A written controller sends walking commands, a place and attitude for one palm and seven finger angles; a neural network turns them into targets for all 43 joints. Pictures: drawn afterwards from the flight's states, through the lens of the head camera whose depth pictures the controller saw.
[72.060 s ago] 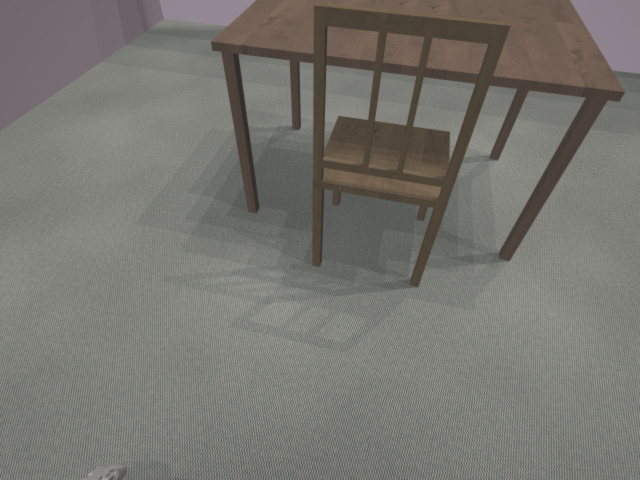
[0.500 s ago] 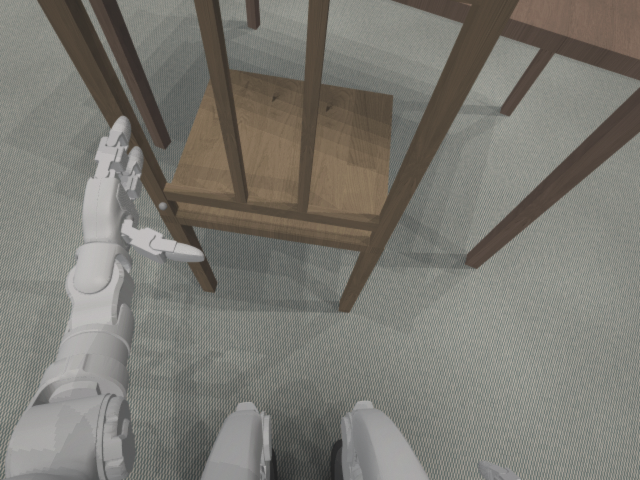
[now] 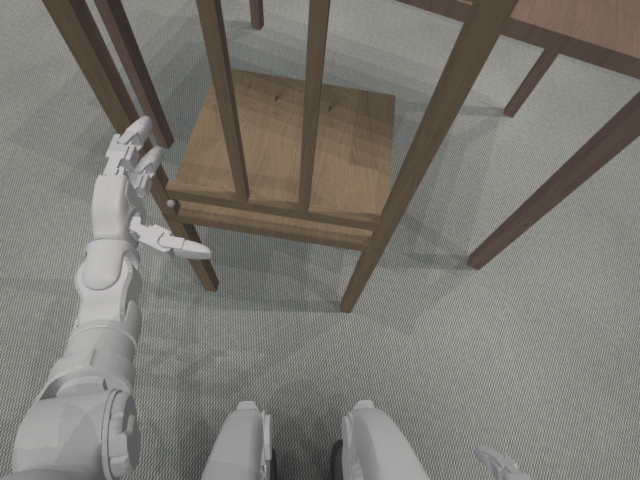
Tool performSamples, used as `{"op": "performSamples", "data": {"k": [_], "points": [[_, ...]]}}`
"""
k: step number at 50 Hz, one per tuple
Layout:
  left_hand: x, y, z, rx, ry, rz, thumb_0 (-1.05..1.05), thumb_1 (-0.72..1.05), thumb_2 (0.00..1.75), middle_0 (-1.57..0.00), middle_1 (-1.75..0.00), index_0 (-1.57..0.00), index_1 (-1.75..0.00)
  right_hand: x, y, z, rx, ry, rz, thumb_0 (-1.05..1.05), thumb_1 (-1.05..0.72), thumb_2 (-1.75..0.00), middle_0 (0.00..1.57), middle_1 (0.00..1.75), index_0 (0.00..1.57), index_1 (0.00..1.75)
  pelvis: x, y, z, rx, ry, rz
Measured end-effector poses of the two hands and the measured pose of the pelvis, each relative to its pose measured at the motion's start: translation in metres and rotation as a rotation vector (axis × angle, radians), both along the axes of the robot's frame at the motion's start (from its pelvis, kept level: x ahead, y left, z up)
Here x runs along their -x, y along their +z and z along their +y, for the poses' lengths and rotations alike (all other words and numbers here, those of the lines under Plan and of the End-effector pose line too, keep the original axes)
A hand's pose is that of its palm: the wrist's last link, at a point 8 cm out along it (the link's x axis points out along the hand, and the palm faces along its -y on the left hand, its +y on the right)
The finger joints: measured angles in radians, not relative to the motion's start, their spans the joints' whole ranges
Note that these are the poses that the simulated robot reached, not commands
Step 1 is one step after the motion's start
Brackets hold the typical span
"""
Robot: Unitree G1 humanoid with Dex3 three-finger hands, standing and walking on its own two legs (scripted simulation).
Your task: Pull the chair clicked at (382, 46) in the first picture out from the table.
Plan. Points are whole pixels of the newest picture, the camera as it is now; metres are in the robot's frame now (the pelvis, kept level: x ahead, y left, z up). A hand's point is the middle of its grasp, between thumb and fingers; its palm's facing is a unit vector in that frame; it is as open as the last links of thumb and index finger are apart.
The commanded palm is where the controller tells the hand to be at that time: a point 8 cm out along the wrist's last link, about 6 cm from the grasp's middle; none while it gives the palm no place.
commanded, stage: hook a spindle and tug to test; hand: left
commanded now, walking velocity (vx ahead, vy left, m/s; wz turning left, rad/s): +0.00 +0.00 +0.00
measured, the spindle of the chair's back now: (229, 116) +0.55 +0.11 +0.06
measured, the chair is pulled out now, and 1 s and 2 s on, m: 0.12 0.12 0.12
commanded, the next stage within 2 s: open the thumb and straighten the fingers in 1.26 s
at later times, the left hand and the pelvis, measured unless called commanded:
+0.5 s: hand (174, 204) +0.44 +0.17 +0.02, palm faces +0.04 -1.00 -0.03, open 7.9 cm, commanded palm +0.41 +0.22 +0.02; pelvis +0.00 +0.00 +0.00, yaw +0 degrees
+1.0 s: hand (177, 222) +0.42 +0.17 +0.02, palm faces +0.04 -1.00 -0.03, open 4.4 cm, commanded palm +0.39 +0.22 +0.02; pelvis +0.00 +0.00 +0.00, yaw +0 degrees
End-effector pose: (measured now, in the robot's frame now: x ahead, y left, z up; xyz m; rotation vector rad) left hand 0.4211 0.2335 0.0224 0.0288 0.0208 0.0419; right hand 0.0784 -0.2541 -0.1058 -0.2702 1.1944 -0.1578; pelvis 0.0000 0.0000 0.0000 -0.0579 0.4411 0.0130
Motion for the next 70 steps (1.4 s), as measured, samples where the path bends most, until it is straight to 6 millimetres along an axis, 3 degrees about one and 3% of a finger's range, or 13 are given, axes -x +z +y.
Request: {"op": "performSamples", "data": {"k": [11, 18, 24, 32, 39, 61, 70], "points": [[0.001, 0.002, -0.001, -0.005, -0.002, -0.006, -0.01, -0.39, 0.34, -0.32, -0.88, -0.31, -0.88, 0.005, 0.000, -0.001, -0.004, -0.011, 0.011, 0.00, -0.90, -0.90, 0.20, 0.30, 0.20, 0.30, -0.001, 0.001, -0.001, -0.001, 0.000, -0.001], [0.001, 0.001, -0.005, -0.001, -0.004, 0.003, 0.00, -0.10, 0.47, -0.43, -1.23, -0.43, -1.23, 0.005, 0.000, -0.001, -0.003, -0.010, 0.012, 0.00, -0.90, -0.90, 0.20, 0.30, 0.20, 0.30, -0.001, 0.001, -0.001, -0.002, 0.000, -0.002], [0.003, 0.003, -0.006, -0.002, 0.002, -0.007, 0.00, 0.21, 0.60, -0.48, -1.38, -0.48, -1.38, 0.003, 0.001, -0.001, -0.005, -0.012, 0.001, 0.00, -0.90, -0.90, 0.20, 0.30, 0.20, 0.30, -0.001, 0.002, -0.002, -0.004, -0.003, -0.004], [0.008, 0.003, -0.007, -0.004, 0.001, -0.005, 0.01, 0.63, 0.78, -0.50, -1.44, -0.49, -1.44, 0.001, 0.001, 0.000, -0.008, -0.004, -0.006, 0.00, -0.90, -0.90, 0.20, 0.30, 0.20, 0.30, 0.000, 0.002, -0.002, -0.004, 0.001, -0.009], [0.012, 0.003, -0.009, -0.004, -0.004, -0.007, 0.02, 0.83, 0.87, -0.50, -1.45, -0.50, -1.45, -0.001, 0.001, 0.000, -0.011, -0.003, -0.017, 0.00, -0.90, -0.90, 0.20, 0.30, 0.20, 0.30, 0.001, 0.002, -0.002, -0.006, 0.000, -0.011], [0.039, 0.002, -0.009, -0.010, -0.004, -0.007, 0.02, 0.90, 0.90, -0.50, -1.45, -0.50, -1.45, -0.024, 0.002, 0.001, -0.019, 0.028, -0.089, 0.00, -0.90, -0.90, 0.20, 0.30, 0.20, 0.30, 0.002, 0.003, -0.004, -0.011, 0.005, -0.026], [0.037, 0.000, -0.013, -0.019, -0.005, -0.001, 0.02, 0.90, 0.90, -0.50, -1.45, -0.50, -1.45, -0.028, 0.001, -0.001, -0.014, 0.042, -0.098, 0.00, -0.90, -0.90, 0.20, 0.30, 0.20, 0.30, 0.002, 0.001, -0.006, -0.011, 0.010, -0.022]]}}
